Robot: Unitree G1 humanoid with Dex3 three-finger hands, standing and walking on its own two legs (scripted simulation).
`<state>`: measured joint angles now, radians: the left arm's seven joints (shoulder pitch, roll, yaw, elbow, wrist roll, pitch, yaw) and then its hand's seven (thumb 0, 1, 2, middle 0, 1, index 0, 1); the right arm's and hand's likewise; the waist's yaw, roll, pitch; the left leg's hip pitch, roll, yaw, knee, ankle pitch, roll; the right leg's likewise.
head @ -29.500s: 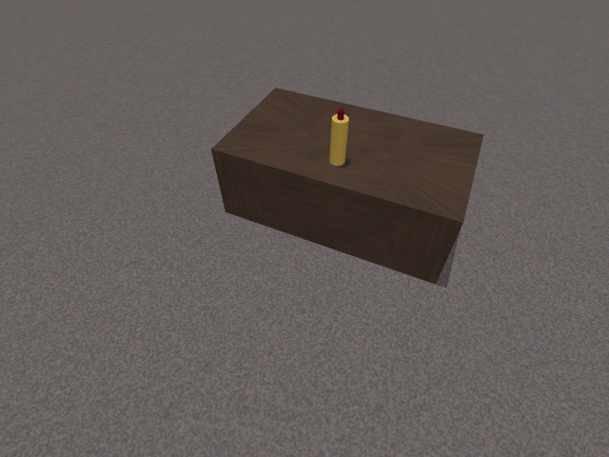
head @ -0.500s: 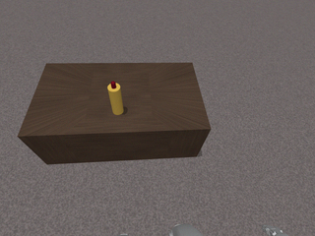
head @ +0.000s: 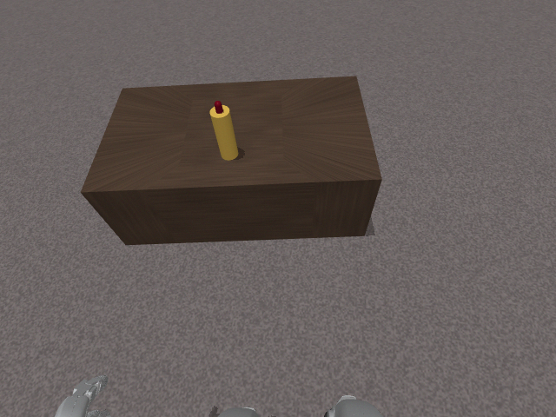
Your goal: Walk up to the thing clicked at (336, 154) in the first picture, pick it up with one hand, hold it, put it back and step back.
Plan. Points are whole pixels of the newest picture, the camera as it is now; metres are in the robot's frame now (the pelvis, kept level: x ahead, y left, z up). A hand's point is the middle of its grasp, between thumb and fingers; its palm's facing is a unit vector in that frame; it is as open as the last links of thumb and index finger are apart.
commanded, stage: step back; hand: left
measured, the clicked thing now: (224, 129) +0.96 +0.20 -0.28
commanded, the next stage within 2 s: stand in 1.54 s
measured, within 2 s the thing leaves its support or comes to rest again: neither
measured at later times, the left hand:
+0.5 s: hand out of the picture -0.12 +0.27 -0.14, palm faces -0.06 -0.91 -0.42, open 7.4 cm
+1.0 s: hand out of the picture -0.07 +0.27 -0.13, palm faces -0.02 -0.92 -0.40, open 7.4 cm
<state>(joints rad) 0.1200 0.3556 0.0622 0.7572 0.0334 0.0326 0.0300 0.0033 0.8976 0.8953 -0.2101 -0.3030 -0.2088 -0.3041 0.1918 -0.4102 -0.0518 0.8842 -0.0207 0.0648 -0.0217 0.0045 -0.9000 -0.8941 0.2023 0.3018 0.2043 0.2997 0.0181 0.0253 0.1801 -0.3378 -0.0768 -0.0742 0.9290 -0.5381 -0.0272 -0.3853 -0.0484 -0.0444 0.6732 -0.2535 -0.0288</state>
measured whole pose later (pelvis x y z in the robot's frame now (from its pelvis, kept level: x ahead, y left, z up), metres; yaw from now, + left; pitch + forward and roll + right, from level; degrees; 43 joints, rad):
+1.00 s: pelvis -0.17 +0.00 +0.01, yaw -1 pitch -2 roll +0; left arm 0.17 0.37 0.06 0.98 0.04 -0.04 -0.01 0.00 0.90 0.90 -0.21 -0.30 -0.21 -0.30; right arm 0.20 -0.37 -0.05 1.01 -0.03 0.02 0.01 0.00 -0.90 -0.89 0.20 0.30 0.21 0.30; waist 0.01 0.03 0.06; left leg -0.31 -0.01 -0.08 0.77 -0.46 -0.01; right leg -0.23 0.00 -0.04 0.59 -0.32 -0.02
